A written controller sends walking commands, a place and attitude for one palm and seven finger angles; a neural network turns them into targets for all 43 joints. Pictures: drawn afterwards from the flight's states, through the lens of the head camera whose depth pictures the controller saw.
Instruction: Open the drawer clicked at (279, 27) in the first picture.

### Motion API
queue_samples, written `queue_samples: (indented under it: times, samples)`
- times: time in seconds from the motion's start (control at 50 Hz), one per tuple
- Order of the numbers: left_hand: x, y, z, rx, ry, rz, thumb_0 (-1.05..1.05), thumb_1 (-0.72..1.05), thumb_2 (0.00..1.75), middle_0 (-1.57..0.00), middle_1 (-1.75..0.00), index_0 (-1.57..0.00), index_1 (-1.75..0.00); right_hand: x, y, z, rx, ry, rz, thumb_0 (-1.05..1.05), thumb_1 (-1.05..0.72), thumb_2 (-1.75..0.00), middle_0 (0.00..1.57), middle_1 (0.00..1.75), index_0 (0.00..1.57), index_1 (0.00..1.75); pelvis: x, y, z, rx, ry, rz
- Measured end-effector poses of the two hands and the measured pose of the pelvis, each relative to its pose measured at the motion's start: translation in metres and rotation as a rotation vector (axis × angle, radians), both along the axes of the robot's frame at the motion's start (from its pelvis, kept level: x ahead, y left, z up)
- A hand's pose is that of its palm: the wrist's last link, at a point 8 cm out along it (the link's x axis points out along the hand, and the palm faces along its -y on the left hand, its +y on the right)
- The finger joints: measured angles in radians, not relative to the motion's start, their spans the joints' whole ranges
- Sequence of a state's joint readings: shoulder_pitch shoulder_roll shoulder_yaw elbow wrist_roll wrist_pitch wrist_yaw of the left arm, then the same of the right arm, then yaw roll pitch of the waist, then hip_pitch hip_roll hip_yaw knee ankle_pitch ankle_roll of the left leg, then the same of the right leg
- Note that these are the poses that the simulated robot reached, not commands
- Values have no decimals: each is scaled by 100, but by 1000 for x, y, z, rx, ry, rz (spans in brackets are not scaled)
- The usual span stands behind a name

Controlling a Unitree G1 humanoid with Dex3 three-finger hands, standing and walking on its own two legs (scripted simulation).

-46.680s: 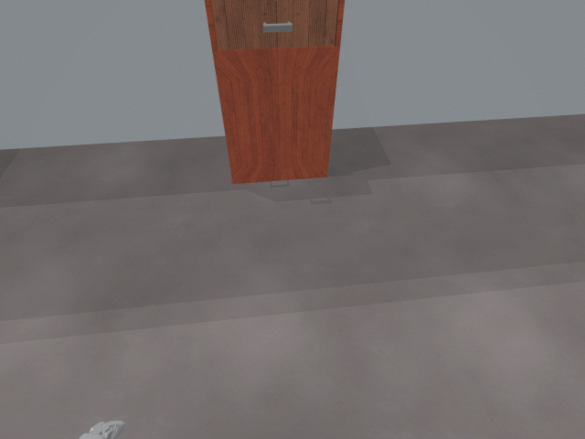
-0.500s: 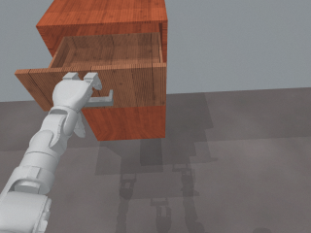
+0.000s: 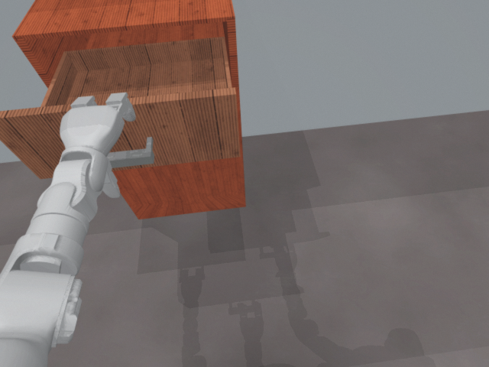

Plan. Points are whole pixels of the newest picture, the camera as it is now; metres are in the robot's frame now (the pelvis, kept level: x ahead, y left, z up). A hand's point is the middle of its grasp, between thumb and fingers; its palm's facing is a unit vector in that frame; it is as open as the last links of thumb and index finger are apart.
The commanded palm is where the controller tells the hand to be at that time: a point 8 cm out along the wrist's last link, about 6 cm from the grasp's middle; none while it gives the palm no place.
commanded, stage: move the hooked fingers above the handle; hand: left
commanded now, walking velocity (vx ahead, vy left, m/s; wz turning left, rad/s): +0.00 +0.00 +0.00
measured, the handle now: (126, 151) +0.51 +0.24 +0.02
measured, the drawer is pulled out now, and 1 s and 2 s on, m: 0.27 0.27 0.27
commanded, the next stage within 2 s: lower the fingers behind the handle in 0.38 s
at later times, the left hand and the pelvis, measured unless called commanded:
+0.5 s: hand (86, 157) +0.44 +0.27 +0.09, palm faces +0.00 +0.01 -1.00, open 13.8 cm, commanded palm +0.42 +0.25 +0.14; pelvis +0.00 +0.00 +0.00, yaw +2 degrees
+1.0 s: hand (95, 177) +0.43 +0.27 +0.05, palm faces -0.04 -0.01 -1.00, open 13.8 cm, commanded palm +0.41 +0.25 +0.11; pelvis +0.00 +0.01 +0.00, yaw +1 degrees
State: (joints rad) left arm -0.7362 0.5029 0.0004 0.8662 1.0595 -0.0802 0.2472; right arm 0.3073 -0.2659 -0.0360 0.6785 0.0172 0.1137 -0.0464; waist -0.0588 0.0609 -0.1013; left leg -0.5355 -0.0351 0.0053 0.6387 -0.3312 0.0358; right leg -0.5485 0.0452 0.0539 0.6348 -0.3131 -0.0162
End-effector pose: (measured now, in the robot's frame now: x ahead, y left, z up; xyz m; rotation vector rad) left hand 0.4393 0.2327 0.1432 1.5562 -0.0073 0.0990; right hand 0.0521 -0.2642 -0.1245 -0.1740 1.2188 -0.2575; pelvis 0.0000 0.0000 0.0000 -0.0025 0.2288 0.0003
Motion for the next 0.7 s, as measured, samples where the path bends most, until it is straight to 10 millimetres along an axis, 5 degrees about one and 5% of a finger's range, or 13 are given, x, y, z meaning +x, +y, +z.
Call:
queue_samples:
  times: [0.14, 0.32, 0.44, 0.56, 0.7]
  samples:
    - [-19, 32, -19, -5, 152, 143, 0, -48, 30, -34, -122, -32, -120, 1, 0, 0, 23, 24, -12, 1, -90, -90, 20, 30, 21, 30, 9, -1, 4, -3, -10, 5]
    - [-34, -4, -5, -36, 54, -93, 0, -49, 30, -33, -120, -32, -120, 47, -5, 13, -29, -76, 62, 1, -90, -90, 20, 30, 21, 30, 8, 1, 4, -8, -48, 48]
    - [-20, 13, 4, -4, 19, 37, 0, -49, 30, -32, -120, -32, -120, 66, 4, 14, -3, -147, 81, 1, -90, -90, 20, 30, 20, 30, 2, 1, 2, -2, -35, 32]
    - [-23, 34, -5, 19, 145, 136, 0, -48, 30, -32, -120, -32, -120, 59, 12, 9, 29, -123, 79, 1, -90, -90, 20, 30, 21, 30, 4, 0, 3, -3, -30, 32]
    - [-29, 14, -30, -41, 201, -47, 0, -48, 30, -32, -120, -32, -120, 36, 7, 7, -14, -42, 64, 1, -90, -90, 20, 30, 21, 30, 5, 1, 1, -8, -28, 41]
